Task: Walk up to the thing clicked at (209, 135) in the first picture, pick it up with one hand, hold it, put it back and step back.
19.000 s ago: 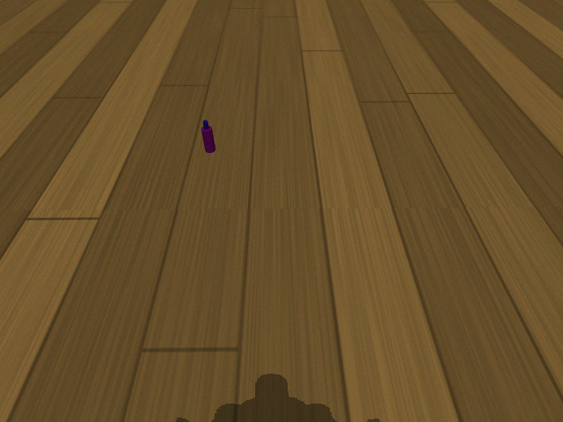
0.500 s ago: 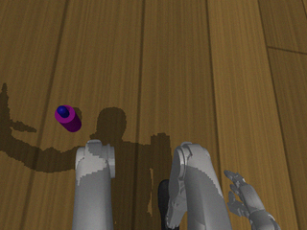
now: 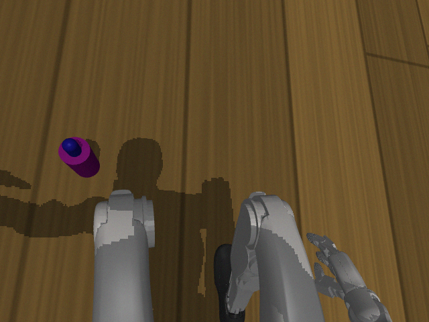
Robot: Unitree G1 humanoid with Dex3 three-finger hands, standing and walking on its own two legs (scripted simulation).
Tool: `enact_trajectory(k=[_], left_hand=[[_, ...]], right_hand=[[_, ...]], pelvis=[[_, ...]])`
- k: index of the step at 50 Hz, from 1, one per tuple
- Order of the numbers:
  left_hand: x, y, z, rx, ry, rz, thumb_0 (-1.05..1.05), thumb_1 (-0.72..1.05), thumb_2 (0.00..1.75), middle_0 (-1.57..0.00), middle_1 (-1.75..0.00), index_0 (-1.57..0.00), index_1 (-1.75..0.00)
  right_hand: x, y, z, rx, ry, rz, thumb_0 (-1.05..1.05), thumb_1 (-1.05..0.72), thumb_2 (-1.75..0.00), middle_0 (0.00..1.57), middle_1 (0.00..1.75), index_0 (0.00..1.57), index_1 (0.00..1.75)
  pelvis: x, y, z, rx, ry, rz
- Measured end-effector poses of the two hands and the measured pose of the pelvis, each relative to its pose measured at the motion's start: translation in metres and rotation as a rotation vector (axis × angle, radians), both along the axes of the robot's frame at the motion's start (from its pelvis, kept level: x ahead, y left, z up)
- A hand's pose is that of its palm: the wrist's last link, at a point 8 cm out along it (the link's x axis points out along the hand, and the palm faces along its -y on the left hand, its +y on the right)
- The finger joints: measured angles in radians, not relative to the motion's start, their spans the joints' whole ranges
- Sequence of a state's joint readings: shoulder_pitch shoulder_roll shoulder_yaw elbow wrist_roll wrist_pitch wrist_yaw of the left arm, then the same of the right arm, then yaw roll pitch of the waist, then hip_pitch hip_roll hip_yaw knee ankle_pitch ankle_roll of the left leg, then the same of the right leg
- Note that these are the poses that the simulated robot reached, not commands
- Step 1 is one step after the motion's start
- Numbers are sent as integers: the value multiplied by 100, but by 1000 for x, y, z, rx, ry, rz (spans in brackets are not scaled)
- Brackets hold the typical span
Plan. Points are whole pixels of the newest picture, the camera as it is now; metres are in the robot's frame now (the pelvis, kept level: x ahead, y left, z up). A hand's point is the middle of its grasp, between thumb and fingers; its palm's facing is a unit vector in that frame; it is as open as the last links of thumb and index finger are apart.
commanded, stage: approach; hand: left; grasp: from the side
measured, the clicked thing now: (79, 156) +0.41 +0.28 -0.25
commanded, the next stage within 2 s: close in in 0.34 s
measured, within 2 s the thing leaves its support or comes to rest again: neither
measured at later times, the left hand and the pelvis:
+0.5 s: hand (37, 166) +0.37 +0.34 -0.21, palm faces +0.18 -0.98 +0.08, open 17.7 cm; pelvis -0.01 +0.01 -0.06, yaw -5 degrees
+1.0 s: hand (74, 160) +0.40 +0.28 -0.23, palm faces +0.23 -0.97 +0.06, open 17.7 cm; pelvis -0.02 +0.02 -0.07, yaw -7 degrees
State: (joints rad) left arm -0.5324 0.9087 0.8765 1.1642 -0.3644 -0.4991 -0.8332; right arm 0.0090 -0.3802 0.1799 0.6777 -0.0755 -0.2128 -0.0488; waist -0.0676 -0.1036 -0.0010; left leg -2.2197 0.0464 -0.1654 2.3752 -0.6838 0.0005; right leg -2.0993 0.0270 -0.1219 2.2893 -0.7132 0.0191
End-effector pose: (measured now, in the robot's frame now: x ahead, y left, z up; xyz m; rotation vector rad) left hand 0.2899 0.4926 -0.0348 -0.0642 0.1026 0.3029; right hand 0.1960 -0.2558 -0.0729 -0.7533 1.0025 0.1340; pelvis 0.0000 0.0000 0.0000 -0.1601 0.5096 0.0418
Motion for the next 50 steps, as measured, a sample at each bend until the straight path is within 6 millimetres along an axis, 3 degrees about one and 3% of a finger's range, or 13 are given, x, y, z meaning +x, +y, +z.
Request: enact_trajectory(k=[12,21,29,35,43,50], left_hand=[[41,-56,-105,-22,1,-103,-1,-61,3,-4,-6,-4,-6],[46,-77,-159,-30,26,-95,-1,-61,3,-5,-9,-5,-9],[61,-123,-200,-64,43,-126,-1,-61,1,-6,-11,-7,-9],[73,-141,-209,-50,-17,-49,-2,-61,1,-6,-11,-8,-8],[75,-147,-197,37,-33,-105,-2,-60,1,-6,-8,-7,-5],[74,-163,-192,0,-36,-73,-1,-61,0,-5,-5,-7,-2]], right_hand=[[-7,1,-11,-96,55,75,1,-88,-89,20,30,21,30],[-16,6,-19,-163,124,162,1,-89,-89,20,30,21,30],[-20,17,-18,-211,163,226,1,-90,-89,20,30,21,30],[-26,21,-12,-255,196,255,0,-91,-89,20,30,21,30],[-46,18,-14,-262,245,229,0,-92,-89,20,30,21,30],[-58,18,-15,-223,253,202,0,-92,-89,20,30,21,30]], pelvis=[[-1,3,-34,-36,-93,-34],[-5,5,-54,-62,-174,-58],[-7,10,-63,-99,-231,-72],[-10,12,-67,-125,-277,-80],[-16,15,-69,-139,-304,-78],[-17,16,-68,-139,-301,-81]])
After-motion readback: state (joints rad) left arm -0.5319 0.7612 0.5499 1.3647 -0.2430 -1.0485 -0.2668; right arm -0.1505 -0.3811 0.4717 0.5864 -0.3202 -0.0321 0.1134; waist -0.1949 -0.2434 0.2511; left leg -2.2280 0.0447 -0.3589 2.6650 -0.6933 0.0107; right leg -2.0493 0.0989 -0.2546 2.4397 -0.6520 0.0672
